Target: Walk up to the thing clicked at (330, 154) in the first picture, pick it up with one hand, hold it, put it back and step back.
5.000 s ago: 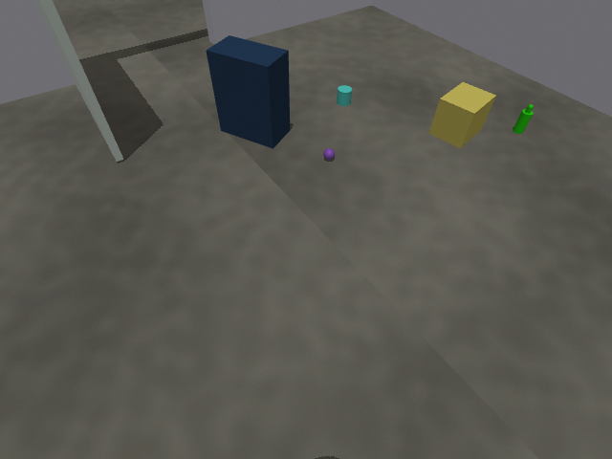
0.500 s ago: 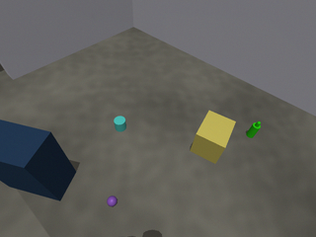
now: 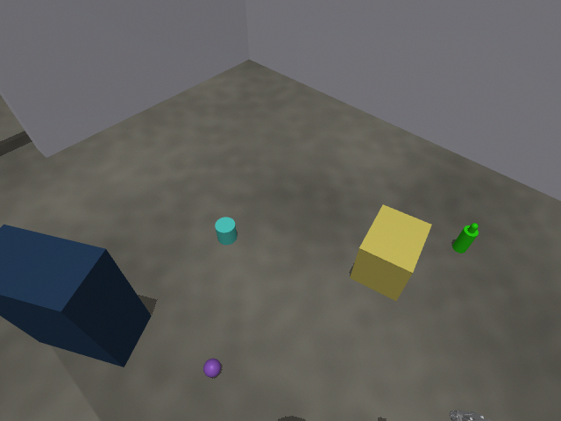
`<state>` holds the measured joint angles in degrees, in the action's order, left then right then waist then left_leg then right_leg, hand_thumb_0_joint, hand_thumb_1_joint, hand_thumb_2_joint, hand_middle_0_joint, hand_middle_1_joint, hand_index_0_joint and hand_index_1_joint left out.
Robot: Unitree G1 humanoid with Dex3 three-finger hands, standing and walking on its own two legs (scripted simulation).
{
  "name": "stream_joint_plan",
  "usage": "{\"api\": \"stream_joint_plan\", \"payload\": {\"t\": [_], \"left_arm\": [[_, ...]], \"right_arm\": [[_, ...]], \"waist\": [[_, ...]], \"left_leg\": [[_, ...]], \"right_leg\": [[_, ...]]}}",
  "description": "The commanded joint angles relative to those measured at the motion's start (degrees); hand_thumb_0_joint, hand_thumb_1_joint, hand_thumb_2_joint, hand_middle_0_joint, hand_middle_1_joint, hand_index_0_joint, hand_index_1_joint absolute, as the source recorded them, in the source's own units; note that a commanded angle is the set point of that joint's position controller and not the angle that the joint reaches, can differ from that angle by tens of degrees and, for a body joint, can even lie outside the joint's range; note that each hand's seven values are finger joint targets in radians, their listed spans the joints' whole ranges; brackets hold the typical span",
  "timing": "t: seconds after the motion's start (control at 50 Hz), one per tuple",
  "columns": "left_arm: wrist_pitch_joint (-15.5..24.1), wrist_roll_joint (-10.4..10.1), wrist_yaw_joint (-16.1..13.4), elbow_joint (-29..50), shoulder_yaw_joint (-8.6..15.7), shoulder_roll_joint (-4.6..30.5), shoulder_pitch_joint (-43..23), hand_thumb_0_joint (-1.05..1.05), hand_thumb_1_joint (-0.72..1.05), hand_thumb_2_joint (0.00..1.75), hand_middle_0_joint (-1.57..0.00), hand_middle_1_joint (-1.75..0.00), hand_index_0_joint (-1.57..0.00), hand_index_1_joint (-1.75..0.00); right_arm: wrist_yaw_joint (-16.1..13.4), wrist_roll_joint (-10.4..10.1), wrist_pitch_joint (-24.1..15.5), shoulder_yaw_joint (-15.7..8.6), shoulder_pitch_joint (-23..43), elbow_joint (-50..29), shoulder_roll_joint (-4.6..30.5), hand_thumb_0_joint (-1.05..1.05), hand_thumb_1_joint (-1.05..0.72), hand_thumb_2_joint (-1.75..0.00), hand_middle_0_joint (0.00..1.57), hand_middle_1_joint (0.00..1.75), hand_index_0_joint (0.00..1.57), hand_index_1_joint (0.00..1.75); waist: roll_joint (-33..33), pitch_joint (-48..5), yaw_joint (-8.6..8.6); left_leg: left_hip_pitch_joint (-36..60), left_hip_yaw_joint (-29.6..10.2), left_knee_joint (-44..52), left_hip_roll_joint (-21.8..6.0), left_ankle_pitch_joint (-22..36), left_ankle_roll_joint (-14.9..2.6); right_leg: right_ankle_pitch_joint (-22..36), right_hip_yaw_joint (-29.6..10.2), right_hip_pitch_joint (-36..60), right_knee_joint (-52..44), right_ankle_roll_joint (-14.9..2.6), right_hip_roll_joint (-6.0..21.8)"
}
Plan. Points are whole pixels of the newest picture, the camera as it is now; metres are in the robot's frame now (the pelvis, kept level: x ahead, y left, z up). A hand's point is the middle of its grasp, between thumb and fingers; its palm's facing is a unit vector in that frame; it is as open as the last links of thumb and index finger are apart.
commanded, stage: walk up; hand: left
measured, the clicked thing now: (212, 367) +0.40 +0.24 -0.75
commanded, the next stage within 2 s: stand in 0.54 s
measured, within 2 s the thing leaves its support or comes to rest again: neither
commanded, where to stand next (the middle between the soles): +0.05 +0.00 m, yaw +0 degrees
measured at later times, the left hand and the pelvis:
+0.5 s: hand out of the picture +0.09 +0.24 -0.16, palm faces -0.01 -0.94 -0.33, open 7.4 cm; pelvis +0.01 -0.01 +0.00, yaw +0 degrees
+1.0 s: hand out of the picture +0.10 +0.24 -0.15, palm faces -0.02 -0.94 -0.35, open 7.4 cm; pelvis +0.02 -0.02 +0.00, yaw +0 degrees
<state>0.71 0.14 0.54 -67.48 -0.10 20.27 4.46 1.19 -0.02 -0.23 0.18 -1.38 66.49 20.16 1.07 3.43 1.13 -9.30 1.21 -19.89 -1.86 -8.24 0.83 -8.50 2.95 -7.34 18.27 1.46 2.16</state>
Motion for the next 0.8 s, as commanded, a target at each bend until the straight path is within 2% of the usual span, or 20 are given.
{"api": "stream_joint_plan", "payload": {"t": [0.0, 0.08, 0.1, 0.14, 0.26, 0.48, 0.54, 0.58, 0.72, 0.78], "left_arm": [[1.37, 0.16, -0.55, 3.24, 2.46, 12.05, -2.99, 0.00, 0.90, 0.90, -0.20, -0.30, -0.20, -0.30], [1.22, 0.18, -0.64, 3.34, 2.78, 11.94, -2.79, 0.00, 0.90, 0.90, -0.20, -0.30, -0.20, -0.30], [1.13, 0.12, -0.65, 3.24, 2.75, 11.88, -3.22, 0.00, 0.90, 0.90, -0.20, -0.30, -0.20, -0.30], [1.07, 0.17, -0.65, 3.48, 2.88, 11.67, -3.01, 0.00, 0.90, 0.90, -0.20, -0.30, -0.20, -0.30], [0.91, 0.32, -0.59, 3.77, 3.16, 11.55, -2.98, 0.00, 0.90, 0.90, -0.20, -0.30, -0.20, -0.30], [0.83, 0.42, -0.46, 4.29, 3.39, 11.36, -3.50, 0.00, 0.90, 0.90, -0.20, -0.30, -0.20, -0.30], [0.92, 0.31, -0.68, 4.73, 2.98, 11.76, -3.05, 0.00, 0.90, 0.90, -0.20, -0.30, -0.20, -0.30], [0.79, 0.31, -0.56, 4.82, 2.87, 11.59, -2.98, 0.00, 0.90, 0.90, -0.20, -0.30, -0.20, -0.30], [1.04, 0.20, -0.69, 5.07, 2.62, 11.98, -2.46, 0.00, 0.90, 0.90, -0.20, -0.30, -0.20, -0.30], [1.07, 0.29, -0.75, 5.09, 2.54, 11.80, -1.95, 0.00, 0.90, 0.90, -0.20, -0.30, -0.20, -0.30]], "right_arm": [[-0.96, 0.09, -1.36, -2.24, 2.23, -2.79, 12.28, 0.00, -0.90, -0.90, 0.20, 0.30, 0.20, 0.30], [-1.02, 0.12, -1.41, -2.25, 1.86, -2.83, 12.10, 0.00, -0.90, -0.90, 0.20, 0.30, 0.20, 0.30], [-1.03, 0.14, -1.34, -2.23, 1.63, -2.82, 11.83, 0.00, -0.90, -0.90, 0.20, 0.30, 0.20, 0.30], [-1.10, 0.19, -1.34, -2.34, 0.85, -2.62, 11.86, 0.00, -0.90, -0.90, 0.20, 0.30, 0.20, 0.30], [-1.11, 0.40, -1.41, -2.36, 0.18, -2.77, 11.99, 0.00, -0.90, -0.90, 0.20, 0.30, 0.20, 0.30], [-1.29, 0.43, -1.56, -2.40, -1.52, -2.83, 12.02, 0.00, -0.90, -0.90, 0.20, 0.30, 0.20, 0.30], [-1.38, 0.86, -1.45, -2.46, -1.07, -3.60, 11.65, 0.00, -0.90, -0.90, 0.20, 0.30, 0.20, 0.30], [-1.45, 0.74, -1.42, -2.49, -1.22, -3.43, 12.00, 0.00, -0.90, -0.90, 0.20, 0.30, 0.20, 0.30], [-1.37, 0.73, -1.44, -2.47, -1.32, -3.69, 11.88, 0.00, -0.90, -0.90, 0.20, 0.30, 0.20, 0.30], [-1.37, 0.59, -1.39, -2.45, -1.31, -3.71, 11.99, 0.00, -0.90, -0.90, 0.20, 0.30, 0.20, 0.30]], "waist": [[-1.49, -6.93, -0.93], [-1.16, -6.83, -0.80], [-1.24, -5.32, -0.91], [-1.14, -5.66, -1.03], [-0.23, -4.70, -1.09], [-1.15, -5.54, -1.49], [-1.36, -5.52, -1.61], [-0.09, -5.16, -1.60], [-0.84, -5.60, -1.61], [-0.77, -5.75, -1.58]], "left_leg": [[3.21, -5.17, 3.75, -5.80, 3.27, -1.53], [2.93, -5.10, 3.96, -6.04, 4.18, -1.59], [1.79, -5.27, 4.33, -5.66, 2.85, -1.44], [2.08, -5.34, 4.27, -5.97, 3.23, -1.40], [0.25, -5.81, 5.36, -5.82, -0.34, -1.52], [0.87, -5.46, 4.54, -5.63, 1.53, -1.44], [1.92, -5.43, 4.58, -6.17, 3.84, -0.98], [1.25, -5.32, 5.19, -5.90, 0.36, -0.90], [2.62, -5.24, 4.43, -6.31, 5.21, -0.92], [2.86, -5.07, 4.19, -6.26, 4.60, -0.85]], "right_leg": [[3.13, -5.61, 0.82, -4.07, -1.64, 6.33], [3.38, -5.29, 1.32, -3.79, -1.56, 6.19], [1.97, -5.41, 0.68, -4.21, -1.43, 6.03], [1.04, -5.53, 0.82, -4.26, -1.75, 5.95], [-1.22, -5.41, 0.95, -4.31, -1.82, 5.59], [0.39, -5.59, 1.18, -4.00, -1.94, 5.71], [0.53, -5.44, 0.58, -3.70, -1.95, 5.94], [-1.47, -5.76, 0.26, -3.82, -2.07, 6.00], [2.31, -5.78, 0.79, -3.20, -2.11, 6.21], [2.20, -5.71, 0.55, -3.49, -1.96, 6.14]]}}
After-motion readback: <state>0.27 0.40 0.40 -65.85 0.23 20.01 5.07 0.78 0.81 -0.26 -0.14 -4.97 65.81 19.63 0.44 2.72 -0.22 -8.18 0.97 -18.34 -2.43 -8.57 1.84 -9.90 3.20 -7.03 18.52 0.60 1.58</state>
